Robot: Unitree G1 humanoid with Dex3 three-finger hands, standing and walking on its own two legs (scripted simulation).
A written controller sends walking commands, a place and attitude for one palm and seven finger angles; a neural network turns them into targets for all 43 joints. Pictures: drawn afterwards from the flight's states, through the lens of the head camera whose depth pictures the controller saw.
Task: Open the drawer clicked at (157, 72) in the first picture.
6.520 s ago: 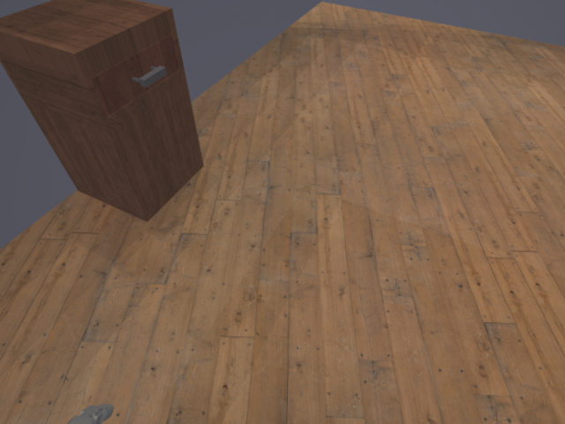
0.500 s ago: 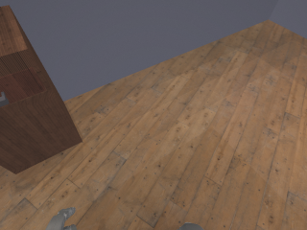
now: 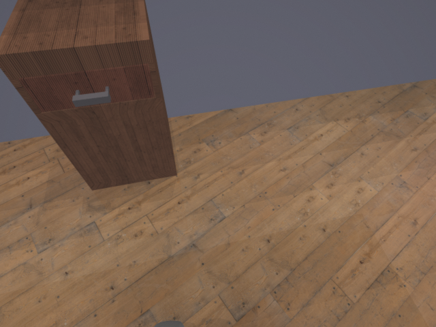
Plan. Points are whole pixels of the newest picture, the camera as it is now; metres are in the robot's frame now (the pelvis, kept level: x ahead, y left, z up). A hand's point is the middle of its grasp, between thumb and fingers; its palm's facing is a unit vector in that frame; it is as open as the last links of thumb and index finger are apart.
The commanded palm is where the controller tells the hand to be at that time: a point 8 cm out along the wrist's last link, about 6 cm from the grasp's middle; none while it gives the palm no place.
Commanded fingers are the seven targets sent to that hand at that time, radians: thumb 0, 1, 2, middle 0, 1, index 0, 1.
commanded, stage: turn to face it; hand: left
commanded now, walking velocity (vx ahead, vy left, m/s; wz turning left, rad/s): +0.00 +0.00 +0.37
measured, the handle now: (92, 94) +0.79 +0.49 -0.14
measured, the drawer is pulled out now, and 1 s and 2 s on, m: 0.00 0.00 0.00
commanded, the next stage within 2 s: take the last steps up to it in 0.38 s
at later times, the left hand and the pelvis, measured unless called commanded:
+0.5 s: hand out of the picture +0.07 +0.21 -0.15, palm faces +0.17 -0.95 -0.27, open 7.4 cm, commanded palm none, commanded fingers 0.00 0.90 0.90 -0.20 -0.30 -0.20 -0.30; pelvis +0.01 -0.01 +0.00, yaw +9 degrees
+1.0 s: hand out of the picture -0.10 +0.17 -0.17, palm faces +0.38 -0.91 -0.16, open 7.3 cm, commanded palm none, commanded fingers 0.00 0.90 0.90 -0.20 -0.30 -0.20 -0.30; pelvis +0.05 +0.05 +0.00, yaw +15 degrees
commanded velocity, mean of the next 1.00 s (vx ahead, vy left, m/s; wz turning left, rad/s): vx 0.16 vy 0.02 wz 0.16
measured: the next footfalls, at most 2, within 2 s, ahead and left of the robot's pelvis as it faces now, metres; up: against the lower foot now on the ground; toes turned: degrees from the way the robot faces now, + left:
left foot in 0.02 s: +0.03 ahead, +0.12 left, +0.00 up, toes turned +6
right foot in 0.48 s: +0.06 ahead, -0.11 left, +0.00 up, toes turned +5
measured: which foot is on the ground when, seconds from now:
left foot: up 0.00-0.00, down 0.02-0.50, up 0.52-0.98, down 1.00-1.00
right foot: down 0.00-0.02, up 0.04-0.46, down 0.48-1.00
